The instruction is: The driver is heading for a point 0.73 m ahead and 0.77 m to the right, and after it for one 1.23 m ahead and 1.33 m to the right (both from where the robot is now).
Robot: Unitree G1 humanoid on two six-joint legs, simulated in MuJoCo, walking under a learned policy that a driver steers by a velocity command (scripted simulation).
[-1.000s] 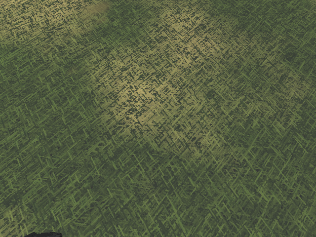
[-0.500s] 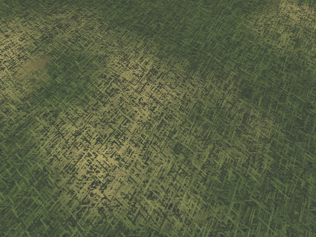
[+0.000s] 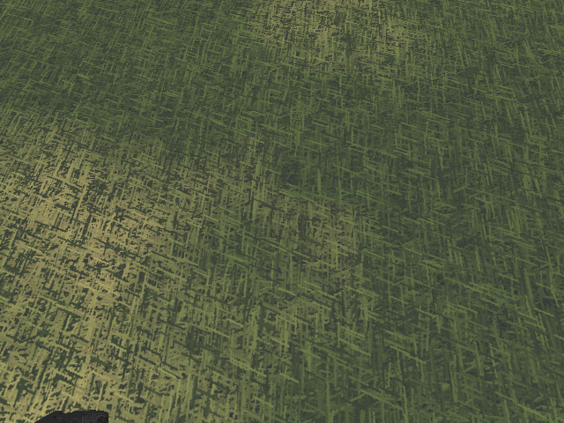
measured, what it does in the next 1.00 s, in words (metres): walks ahead, turning right: left foot, then right foot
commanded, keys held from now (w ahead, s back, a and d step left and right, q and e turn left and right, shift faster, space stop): w+e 0.92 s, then w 0.08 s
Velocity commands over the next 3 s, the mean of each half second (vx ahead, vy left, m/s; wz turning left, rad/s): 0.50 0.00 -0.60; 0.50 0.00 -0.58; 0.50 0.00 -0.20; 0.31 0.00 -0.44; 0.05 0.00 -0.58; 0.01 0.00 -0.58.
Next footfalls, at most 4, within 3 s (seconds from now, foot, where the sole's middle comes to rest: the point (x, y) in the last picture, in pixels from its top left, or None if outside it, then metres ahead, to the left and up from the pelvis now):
0.40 left None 0.43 0.11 -0.76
0.90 right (398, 352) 0.58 -0.25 -0.76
1.44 left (383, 220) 0.96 -0.27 -0.76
1.92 right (496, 208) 0.99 -0.60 -0.76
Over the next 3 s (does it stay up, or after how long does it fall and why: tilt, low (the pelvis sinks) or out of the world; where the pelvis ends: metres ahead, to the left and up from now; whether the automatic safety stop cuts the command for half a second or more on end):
stays up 0.99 -0.46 0.02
